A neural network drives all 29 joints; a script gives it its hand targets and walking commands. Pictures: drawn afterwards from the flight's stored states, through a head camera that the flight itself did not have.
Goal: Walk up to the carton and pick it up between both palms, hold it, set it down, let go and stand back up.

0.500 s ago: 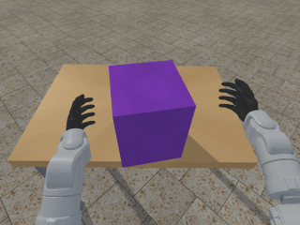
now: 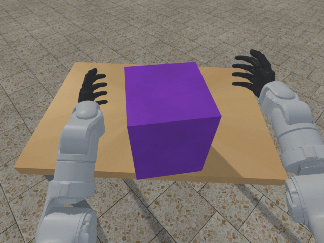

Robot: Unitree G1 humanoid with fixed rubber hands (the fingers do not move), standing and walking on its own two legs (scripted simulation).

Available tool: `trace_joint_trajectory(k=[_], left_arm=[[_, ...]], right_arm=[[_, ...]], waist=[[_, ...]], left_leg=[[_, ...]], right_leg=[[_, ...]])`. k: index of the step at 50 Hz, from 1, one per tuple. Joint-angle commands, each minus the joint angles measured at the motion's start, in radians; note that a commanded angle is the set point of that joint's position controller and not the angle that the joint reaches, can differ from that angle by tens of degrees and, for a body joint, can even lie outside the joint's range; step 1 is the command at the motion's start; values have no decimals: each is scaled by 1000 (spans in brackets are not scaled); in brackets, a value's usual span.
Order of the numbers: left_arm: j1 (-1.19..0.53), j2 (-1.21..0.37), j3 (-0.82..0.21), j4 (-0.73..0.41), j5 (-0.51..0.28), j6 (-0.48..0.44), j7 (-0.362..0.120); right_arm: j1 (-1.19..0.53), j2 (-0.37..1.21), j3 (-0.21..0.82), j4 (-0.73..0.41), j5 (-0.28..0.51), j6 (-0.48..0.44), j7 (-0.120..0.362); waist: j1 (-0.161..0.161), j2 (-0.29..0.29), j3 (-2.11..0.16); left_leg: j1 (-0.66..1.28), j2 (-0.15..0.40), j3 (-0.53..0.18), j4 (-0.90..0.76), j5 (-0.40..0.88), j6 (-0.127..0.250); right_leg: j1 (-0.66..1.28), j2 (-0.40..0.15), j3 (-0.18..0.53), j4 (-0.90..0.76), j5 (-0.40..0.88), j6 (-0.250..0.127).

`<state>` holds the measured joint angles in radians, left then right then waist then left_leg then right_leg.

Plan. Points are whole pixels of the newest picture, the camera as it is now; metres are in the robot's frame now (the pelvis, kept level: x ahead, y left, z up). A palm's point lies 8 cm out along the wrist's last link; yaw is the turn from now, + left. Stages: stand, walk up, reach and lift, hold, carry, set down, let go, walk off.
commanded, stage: reach and lift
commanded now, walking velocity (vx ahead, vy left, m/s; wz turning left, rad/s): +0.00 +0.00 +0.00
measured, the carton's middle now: (165, 122) +0.44 +0.02 +0.04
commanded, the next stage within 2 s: none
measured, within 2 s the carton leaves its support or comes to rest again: neither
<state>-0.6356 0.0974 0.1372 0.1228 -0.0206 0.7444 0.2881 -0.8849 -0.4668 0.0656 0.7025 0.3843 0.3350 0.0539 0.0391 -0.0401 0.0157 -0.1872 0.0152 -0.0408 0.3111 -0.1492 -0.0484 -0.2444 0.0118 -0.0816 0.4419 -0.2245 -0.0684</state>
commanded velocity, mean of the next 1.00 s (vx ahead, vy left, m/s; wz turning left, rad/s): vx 0.00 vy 0.00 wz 0.00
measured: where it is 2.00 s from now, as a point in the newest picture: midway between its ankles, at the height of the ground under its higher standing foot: outside the picture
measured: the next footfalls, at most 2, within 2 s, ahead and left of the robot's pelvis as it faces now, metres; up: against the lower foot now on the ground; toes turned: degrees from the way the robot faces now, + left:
none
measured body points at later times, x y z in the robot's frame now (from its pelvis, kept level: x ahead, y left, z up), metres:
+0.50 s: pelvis +0.00 +0.01 +0.00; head +0.04 +0.00 +0.45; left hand +0.42 +0.20 +0.15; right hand +0.48 -0.19 +0.18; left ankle +0.01 +0.16 -0.74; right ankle +0.01 -0.06 -0.74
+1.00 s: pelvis +0.00 +0.01 +0.00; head +0.08 +0.01 +0.44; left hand +0.44 +0.20 +0.08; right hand +0.49 -0.16 +0.10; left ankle +0.01 +0.16 -0.74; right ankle +0.01 -0.06 -0.74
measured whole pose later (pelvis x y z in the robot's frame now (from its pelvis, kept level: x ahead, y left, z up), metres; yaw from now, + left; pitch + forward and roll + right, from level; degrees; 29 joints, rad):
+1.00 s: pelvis +0.00 +0.01 +0.00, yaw +0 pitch +13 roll +1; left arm -0.80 0.10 0.14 0.79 -0.03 0.15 0.25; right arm -1.06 -0.36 0.09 1.24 0.39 0.02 0.08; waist 0.07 -0.01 -0.09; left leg -0.46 0.02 -0.04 0.38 -0.15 -0.05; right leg -0.48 0.02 -0.08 0.43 -0.18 -0.06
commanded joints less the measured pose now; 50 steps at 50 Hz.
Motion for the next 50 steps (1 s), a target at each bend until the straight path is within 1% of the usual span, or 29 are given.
trace_joint_trajectory(k=[1, 3, 4, 5, 7, 9, 10, 11, 12, 13, 14, 17, 18, 19, 21, 22, 24, 30, 31, 32, 34, 38, 40, 41, 44, 47, 48, 49, 50], left_arm=[[-603, 179, 109, 50, -73, -73, -10], [-711, 231, 129, 30, -89, -98, 0], [-671, 221, 127, 50, -71, -100, -1], [-708, 187, 91, 74, -94, -107, 8], [-719, 199, 109, 93, -94, -120, -6], [-713, 191, 102, 30, -102, -117, -1], [-704, 211, 124, 98, -94, -123, -6], [-768, 202, 104, 134, -80, -141, -5], [-784, 199, 89, 153, -81, -148, -4], [-738, 231, 131, 180, -79, -142, -1], [-714, 218, 127, 122, -73, -156, 2], [-722, 189, 128, 175, -62, -192, -5], [-704, 201, 146, 313, -55, -189, -11], [-699, 175, 109, 297, -35, -192, -10], [-684, 145, 108, 315, -39, -226, -30], [-647, 134, 128, 289, -43, -239, -34], [-666, 139, 112, 269, -54, -292, -30], [-605, 72, 102, 491, -6, -403, -55], [-627, 119, 115, 499, -23, -427, -55], [-599, 88, 113, 496, -6, -451, -56], [-650, 56, 79, 519, -32, -498, -48], [-623, 23, 52, 503, -47, -590, -32], [-657, 21, 56, 571, -28, -611, -34], [-630, 18, 59, 661, -9, -620, -41], [-603, -25, 43, 605, -25, -639, -45], [-642, -33, 32, 468, -54, -692, -27], [-639, -24, 43, 502, -54, -710, -30], [-613, -4, 73, 535, -49, -709, -38], [-558, -13, 67, 525, -39, -714, -42]], right_arm=[[-596, -189, 113, 34, 136, -14, 25], [-692, -204, 109, 6, 148, -33, 21], [-663, -208, 99, 53, 136, -38, 19], [-684, -235, 74, 78, 122, -44, 17], [-721, -209, 79, 93, 96, -45, 13], [-703, -199, 100, 89, 127, -49, 8], [-739, -205, 139, 48, 138, -57, 14], [-759, -203, 79, 140, 109, -60, 21], [-779, -193, 103, 147, 125, -61, 30], [-756, -197, 112, 127, 124, -57, 32], [-750, -204, 120, 95, 141, -70, 25], [-734, -170, 123, 105, 116, -93, 30], [-744, -162, 139, 198, 103, -74, 30], [-686, -184, 96, 252, 90, -86, 33], [-660, -144, 116, 278, 79, -99, 35], [-668, -144, 139, 208, 85, -115, 35], [-685, -148, 120, 185, 82, -145, 42], [-561, -81, 82, 392, 9, -198, 41], [-605, -87, 77, 319, 12, -212, 44], [-587, -78, 83, 339, 5, -224, 45], [-611, -84, 40, 334, -24, -262, 51], [-623, -69, 42, 285, -41, -339, 34], [-608, -75, -2, 358, -71, -345, 33], [-582, -55, 20, 456, -64, -329, 42], [-568, -70, 17, 462, -72, -351, 44], [-635, -71, 24, 336, -61, -420, 32], [-651, -91, 7, 369, -64, -435, 27], [-635, -62, 38, 325, -60, -435, 18], [-631, -67, 55, 328, -34, -450, 24]], waist=[[150, -32, -526], [179, -20, -622], [175, -16, -594], [126, -5, -626], [142, -63, -586], [139, 3, -649], [189, -48, -651], [146, 9, -649], [173, 17, -655], [198, -51, -641], [194, -4, -706], [191, -49, -715], [213, -63, -607], [169, -3, -612], [174, 16, -585], [204, -28, -641], [186, -52, -657], [166, -15, -586], [182, -67, -622], [201, -25, -609], [167, -14, -647], [171, 0, -769], [147, -3, -753], [175, 24, -694], [148, 44, -716], [158, 70, -902], [147, 24, -924], [181, -23, -943], [194, 7, -964]], left_leg=[[-215, -3, 41, -1, 105, 9], [-216, -6, 62, 12, 170, 9], [-224, -4, 58, 10, 170, 5], [-193, -3, 53, 28, 202, -10], [-209, -2, 57, 4, 182, 5], [-187, -10, 62, 24, 251, -10], [-215, -9, 54, 15, 234, 2], [-228, -13, 73, 22, 202, -5], [-205, -7, 73, 25, 208, -3], [-209, -4, 66, 18, 222, 5], [-192, -10, 77, 16, 266, -11], [-209, -9, 73, 43, 274, -3], [-242, -14, 84, 28, 211, 1], [-193, -2, 66, 24, 213, -9], [-185, -8, 71, 33, 245, -14], [-180, -1, 71, 38, 288, -6], [-241, -8, 69, 44, 255, -1], [-231, 1, 74, 34, 158, -4], [-249, 4, 80, 39, 164, 11], [-238, 3, 85, 43, 179, 4], [-209, 8, 75, 56, 131, -4], [-197, 11, 79, 109, 281, -21], [-196, 16, 85, 109, 219, -18], [-195, 22, 87, 88, 184, -17], [-105, 24, 85, 91, 238, -28], [-64, 17, 81, 158, 419, -44], [-105, 12, 80, 168, 428, -40], [-133, 3, 92, 173, 433, -26], [-146, 3, 93, 167, 449, -36]], right_leg=[[332, -44, 208, -77, 486, 120], [315, -21, 180, -50, 547, 112], [323, -19, 174, -55, 554, 110], [312, -18, 166, -51, 619, 110], [288, -14, 148, -48, 621, 114], [366, -20, 157, -39, 735, 114], [366, -23, 162, -41, 729, 122], [296, 1, 142, -33, 635, 104], [281, -16, 150, -53, 602, 100], [325, -4, 151, -47, 601, 105], [348, -1, 136, -31, 691, 109], [350, 2, 148, -25, 699, 106], [320, 4, 140, -29, 624, 111], [279, 1, 124, -44, 620, 105], [263, 4, 109, -34, 639, 103], [305, 3, 121, -30, 674, 99], [315, -3, 130, -4, 709, 117], [226, 6, 117, -41, 477, 95], [235, 4, 117, -33, 494, 101], [209, 10, 123, -21, 457, 94], [123, 23, 112, -39, 322, 79], [111, 40, 92, -5, 481, 69], [67, 34, 90, -21, 389, 70], [34, 37, 87, -40, 286, 51], [-13, 52, 64, -57, 276, 44], [18, 58, 60, -19, 478, 46], [31, 61, 74, -14, 538, 48], [91, 47, 88, -10, 585, 61], [101, 52, 84, -1, 612, 64]])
